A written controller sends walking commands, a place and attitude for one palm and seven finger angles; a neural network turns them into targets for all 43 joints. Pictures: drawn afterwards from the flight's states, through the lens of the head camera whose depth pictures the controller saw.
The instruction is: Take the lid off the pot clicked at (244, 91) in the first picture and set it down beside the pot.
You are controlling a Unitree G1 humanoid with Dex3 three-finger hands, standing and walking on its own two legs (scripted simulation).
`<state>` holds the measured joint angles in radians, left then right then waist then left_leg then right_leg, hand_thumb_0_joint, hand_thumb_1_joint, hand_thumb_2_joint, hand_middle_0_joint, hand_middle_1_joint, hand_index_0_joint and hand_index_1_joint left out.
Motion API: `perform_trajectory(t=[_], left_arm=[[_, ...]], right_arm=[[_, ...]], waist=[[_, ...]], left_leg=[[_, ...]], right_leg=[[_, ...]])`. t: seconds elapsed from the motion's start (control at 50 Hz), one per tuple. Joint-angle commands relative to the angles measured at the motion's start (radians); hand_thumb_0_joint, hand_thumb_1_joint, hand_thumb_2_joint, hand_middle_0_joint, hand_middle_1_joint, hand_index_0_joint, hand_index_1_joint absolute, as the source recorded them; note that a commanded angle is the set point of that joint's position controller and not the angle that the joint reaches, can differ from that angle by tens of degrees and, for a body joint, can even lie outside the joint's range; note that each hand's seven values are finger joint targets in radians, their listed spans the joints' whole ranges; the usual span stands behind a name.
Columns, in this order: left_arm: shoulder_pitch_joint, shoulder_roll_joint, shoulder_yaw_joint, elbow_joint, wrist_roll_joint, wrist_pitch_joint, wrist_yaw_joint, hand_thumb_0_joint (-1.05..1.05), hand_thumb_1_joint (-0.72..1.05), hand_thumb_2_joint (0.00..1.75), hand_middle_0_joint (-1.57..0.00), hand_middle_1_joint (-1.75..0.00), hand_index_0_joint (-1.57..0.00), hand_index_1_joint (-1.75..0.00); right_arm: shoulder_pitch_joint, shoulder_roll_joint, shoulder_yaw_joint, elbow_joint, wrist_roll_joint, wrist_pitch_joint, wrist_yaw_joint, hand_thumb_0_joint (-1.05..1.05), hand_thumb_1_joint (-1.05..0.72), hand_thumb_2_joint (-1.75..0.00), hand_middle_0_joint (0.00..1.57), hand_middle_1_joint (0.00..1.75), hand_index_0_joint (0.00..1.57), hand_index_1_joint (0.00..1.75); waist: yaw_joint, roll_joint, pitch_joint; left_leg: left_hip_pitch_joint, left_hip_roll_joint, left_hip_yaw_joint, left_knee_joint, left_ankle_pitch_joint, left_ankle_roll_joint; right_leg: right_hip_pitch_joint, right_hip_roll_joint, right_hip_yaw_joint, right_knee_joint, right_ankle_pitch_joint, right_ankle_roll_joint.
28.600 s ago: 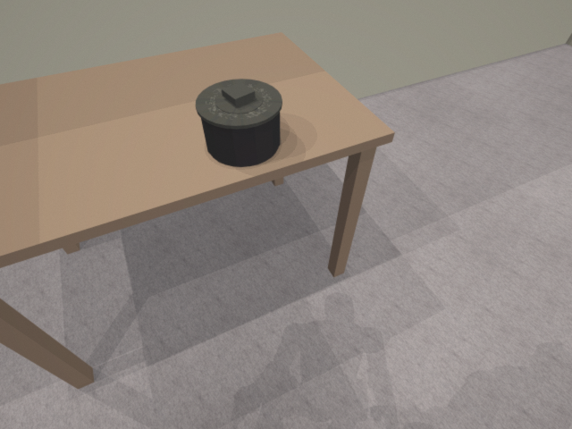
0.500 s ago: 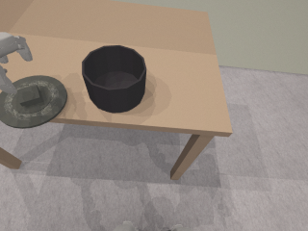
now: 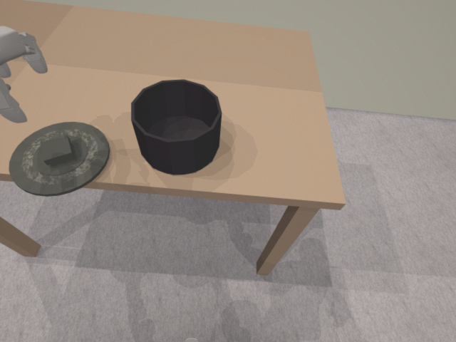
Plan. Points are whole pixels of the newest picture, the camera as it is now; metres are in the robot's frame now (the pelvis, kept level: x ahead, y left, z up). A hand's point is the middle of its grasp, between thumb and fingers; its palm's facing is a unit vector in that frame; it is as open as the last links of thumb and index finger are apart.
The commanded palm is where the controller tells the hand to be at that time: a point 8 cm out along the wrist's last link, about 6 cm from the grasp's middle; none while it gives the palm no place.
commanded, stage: draw the hand back to the body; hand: left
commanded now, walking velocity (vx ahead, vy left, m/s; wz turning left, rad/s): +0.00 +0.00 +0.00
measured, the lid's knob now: (57, 149) +0.48 +0.34 +0.00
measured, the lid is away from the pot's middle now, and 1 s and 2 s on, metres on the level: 0.25 0.25 0.25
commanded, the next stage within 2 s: none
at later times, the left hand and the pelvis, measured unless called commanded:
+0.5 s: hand (9, 109) +0.43 +0.33 +0.16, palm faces -0.32 -0.09 -0.94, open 11.0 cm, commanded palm +0.41 +0.32 +0.22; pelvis +0.00 -0.01 +0.01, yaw +0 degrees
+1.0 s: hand (51, 97) +0.41 +0.24 +0.20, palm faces +0.43 -0.86 -0.26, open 10.3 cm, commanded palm +0.35 +0.28 +0.21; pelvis +0.03 -0.05 +0.03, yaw -2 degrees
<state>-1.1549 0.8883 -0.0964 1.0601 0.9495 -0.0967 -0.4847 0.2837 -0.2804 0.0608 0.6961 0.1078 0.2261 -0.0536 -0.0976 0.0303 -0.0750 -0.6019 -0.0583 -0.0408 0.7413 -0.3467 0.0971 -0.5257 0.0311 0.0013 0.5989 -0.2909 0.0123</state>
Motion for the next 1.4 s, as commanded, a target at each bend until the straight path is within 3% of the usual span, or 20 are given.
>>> perform_trajectory(t=[0.0,0.1,0.18,0.24,0.32,0.38,0.44,0.54,0.56,0.6,0.64,0.68,0.74,0.78,0.84,0.9,1.02,1.08,1.16,1.38], left_arm=[[-0.471,0.167,0.000,-0.152,-0.005,0.025,0.036,0.00,0.03,0.55,-0.32,-0.92,-0.32,-0.92],[-0.462,0.331,0.145,-0.293,0.011,0.001,0.051,0.00,0.03,0.55,-0.32,-0.92,-0.32,-0.92],[-0.366,0.274,0.130,-0.277,-0.013,-0.003,0.039,0.00,0.03,0.55,-0.32,-0.92,-0.32,-0.92],[-0.292,0.292,0.156,-0.244,-0.021,0.003,0.039,0.00,0.03,0.55,-0.32,-0.92,-0.32,-0.92],[-0.284,0.268,0.151,-0.383,-0.026,-0.002,0.046,0.00,0.03,0.55,-0.32,-0.92,-0.32,-0.92],[-0.183,0.355,0.244,-0.471,-0.051,-0.007,0.048,0.00,0.03,0.55,-0.32,-0.92,-0.32,-0.92],[-0.124,0.287,0.208,-0.423,-0.072,0.004,0.039,0.00,0.03,0.55,-0.32,-0.92,-0.32,-0.92],[-0.034,0.299,0.246,-0.576,-0.088,0.010,0.050,0.00,0.03,0.55,-0.32,-0.92,-0.32,-0.92],[-0.068,0.007,0.355,-0.540,-0.656,-0.010,0.207,0.00,0.03,0.55,-0.32,-0.92,-0.32,-0.92],[0.096,-0.073,0.292,-0.521,-0.737,-0.009,0.334,0.00,0.03,0.55,-0.32,-0.92,-0.32,-0.92],[0.051,0.011,0.404,-0.627,-0.862,-0.024,0.417,0.00,0.03,0.55,-0.32,-0.92,-0.32,-0.92],[0.016,0.075,0.472,-0.732,-0.910,-0.033,0.476,0.00,0.06,0.56,-0.31,-0.91,-0.31,-0.91],[0.066,-0.040,0.443,-0.771,-0.955,-0.025,0.524,0.00,0.12,0.59,-0.30,-0.86,-0.30,-0.86],[0.206,0.019,0.535,-0.797,-0.973,-0.017,0.547,0.00,0.16,0.60,-0.30,-0.83,-0.30,-0.83],[0.388,-0.045,0.543,-0.814,-0.998,0.006,0.553,0.00,0.23,0.63,-0.29,-0.78,-0.29,-0.78],[0.404,-0.096,0.521,-0.909,-1.019,0.011,0.552,0.00,0.29,0.66,-0.28,-0.73,-0.28,-0.73],[0.553,-0.067,0.597,-0.961,-1.030,0.035,0.561,0.00,0.42,0.71,-0.26,-0.64,-0.26,-0.64],[0.583,-0.113,0.566,-1.079,-1.039,0.033,0.556,0.00,0.49,0.73,-0.26,-0.60,-0.26,-0.60],[0.678,-0.097,0.608,-1.072,-1.040,0.044,0.566,0.00,0.58,0.77,-0.24,-0.53,-0.24,-0.53],[0.768,-0.166,0.576,-1.175,-1.057,0.018,0.576,0.00,0.81,0.87,-0.21,-0.36,-0.21,-0.36]], right_arm=[[0.063,-0.189,-0.068,-0.060,-0.002,-0.006,-0.007,0.00,-0.90,-0.90,0.20,0.30,0.20,0.30],[0.045,-0.182,-0.070,-0.095,-0.014,-0.007,-0.001,0.00,-0.90,-0.90,0.20,0.30,0.20,0.30],[0.031,-0.171,-0.076,-0.116,-0.011,0.002,0.013,0.00,-0.90,-0.90,0.20,0.30,0.20,0.30],[0.027,-0.173,-0.076,-0.124,-0.008,0.019,0.015,0.00,-0.90,-0.90,0.20,0.30,0.20,0.30],[-0.005,-0.163,-0.082,-0.145,-0.016,0.027,0.024,0.00,-0.90,-0.90,0.20,0.30,0.20,0.30],[-0.037,-0.163,-0.078,-0.175,-0.016,0.025,0.031,0.00,-0.90,-0.90,0.20,0.30,0.20,0.30],[-0.046,-0.155,-0.076,-0.169,-0.015,0.037,0.029,0.00,-0.90,-0.90,0.20,0.30,0.20,0.30],[-0.087,-0.146,-0.078,-0.194,-0.021,0.032,0.033,0.00,-0.90,-0.90,0.20,0.30,0.20,0.30],[0.022,-0.094,-0.077,-0.248,-0.011,-0.038,0.018,0.00,-0.90,-0.90,0.20,0.30,0.20,0.30],[-0.040,-0.119,-0.053,-0.217,-0.020,-0.077,-0.008,0.00,-0.90,-0.90,0.20,0.30,0.20,0.30],[-0.061,-0.142,-0.051,-0.212,-0.027,-0.114,-0.028,0.00,-0.90,-0.90,0.20,0.30,0.20,0.30],[-0.087,-0.147,-0.043,-0.194,-0.037,-0.154,-0.033,0.00,-0.90,-0.90,0.20,0.30,0.20,0.30],[-0.088,-0.133,-0.044,-0.167,-0.043,-0.206,-0.032,0.00,-0.90,-0.90,0.20,0.30,0.20,0.30],[-0.090,-0.136,-0.046,-0.159,-0.051,-0.225,-0.027,0.00,-0.90,-0.90,0.20,0.30,0.20,0.30],[-0.104,-0.124,-0.049,-0.152,-0.057,-0.238,-0.020,0.00,-0.90,-0.90,0.20,0.30,0.20,0.30],[-0.126,-0.122,-0.058,-0.151,-0.056,-0.257,-0.012,0.00,-0.90,-0.90,0.20,0.30,0.20,0.30],[-0.155,-0.119,-0.066,-0.137,-0.059,-0.271,-0.016,0.00,-0.90,-0.90,0.20,0.30,0.20,0.30],[-0.186,-0.110,-0.069,-0.146,-0.058,-0.288,-0.011,0.00,-0.90,-0.90,0.20,0.30,0.20,0.30],[-0.193,-0.109,-0.070,-0.134,-0.061,-0.291,-0.017,0.00,-0.90,-0.90,0.20,0.30,0.20,0.30],[-0.253,-0.086,-0.059,-0.130,-0.068,-0.336,-0.029,0.00,-0.90,-0.90,0.20,0.30,0.20,0.30]], waist=[[-0.024,0.116,-0.328],[0.020,0.185,-0.486],[0.017,0.149,-0.431],[0.016,0.053,-0.368],[0.020,0.162,-0.405],[0.044,0.155,-0.454],[0.023,0.082,-0.357],[0.043,0.141,-0.383],[0.020,0.158,-0.260],[0.032,0.082,-0.176],[0.054,0.012,-0.259],[0.076,0.068,-0.300],[0.065,0.180,-0.243],[0.097,0.160,-0.238],[0.108,0.116,-0.226],[0.104,0.080,-0.230],[0.122,-0.006,-0.228],[0.124,0.059,-0.247],[0.132,-0.007,-0.212],[0.133,0.033,-0.087]], left_leg=[[0.413,0.050,-0.071,-0.098,0.457,-0.086],[0.505,0.043,-0.079,-0.070,0.645,-0.097],[0.489,0.041,-0.075,-0.074,0.678,-0.098],[0.389,0.036,-0.048,-0.097,0.527,-0.067],[0.489,0.043,-0.067,-0.096,0.632,-0.082],[0.490,0.036,-0.063,-0.096,0.696,-0.074],[0.413,0.036,-0.044,-0.122,0.555,-0.054],[0.493,0.043,-0.067,-0.139,0.603,-0.066],[0.628,0.125,-0.120,-0.213,0.407,-0.123],[0.617,0.161,-0.204,-0.308,0.175,-0.124],[0.561,0.124,-0.131,-0.302,0.151,-0.084],[0.558,0.102,-0.085,-0.290,0.261,-0.086],[0.600,0.118,-0.084,-0.321,0.352,-0.123],[0.575,0.109,-0.056,-0.317,0.418,-0.119],[0.535,0.096,0.008,-0.300,0.537,-0.098],[0.545,0.099,0.023,-0.297,0.586,-0.081],[0.497,0.079,0.062,-0.296,0.573,-0.058],[0.527,0.069,0.073,-0.287,0.573,-0.055],[0.491,0.063,0.076,-0.303,0.485,-0.052],[0.514,0.053,0.070,-0.335,0.309,-0.048]], right_leg=[[-0.073,0.055,-0.075,-0.045,0.100,-0.061],[0.010,0.054,-0.061,-0.029,0.182,-0.066],[0.005,0.056,-0.069,-0.037,0.193,-0.062],[0.049,0.051,-0.060,-0.049,0.179,-0.058],[0.025,0.050,-0.063,-0.054,0.178,-0.065],[0.100,0.046,-0.054,-0.056,0.233,-0.066],[0.106,0.043,-0.055,-0.078,0.203,-0.058],[0.115,0.043,-0.057,-0.093,0.178,-0.064],[-0.003,0.019,-0.066,-0.116,0.090,-0.092],[-0.003,0.022,-0.047,-0.135,0.004,-0.086],[0.136,0.008,-0.006,-0.164,0.085,-0.082],[0.225,-0.001,0.006,-0.175,0.168,-0.082],[0.228,0.006,-0.006,-0.192,0.180,-0.077],[0.302,0.007,-0.008,-0.206,0.233,-0.079],[0.401,-0.003,0.002,-0.203,0.374,-0.068],[0.426,-0.007,0.010,-0.204,0.441,-0.059],[0.521,-0.031,0.034,-0.186,0.632,-0.034],[0.526,-0.041,0.044,-0.189,0.680,-0.024],[0.536,-0.045,0.041,-0.184,0.659,-0.017],[0.441,-0.030,0.044,-0.274,0.346,-0.027]])
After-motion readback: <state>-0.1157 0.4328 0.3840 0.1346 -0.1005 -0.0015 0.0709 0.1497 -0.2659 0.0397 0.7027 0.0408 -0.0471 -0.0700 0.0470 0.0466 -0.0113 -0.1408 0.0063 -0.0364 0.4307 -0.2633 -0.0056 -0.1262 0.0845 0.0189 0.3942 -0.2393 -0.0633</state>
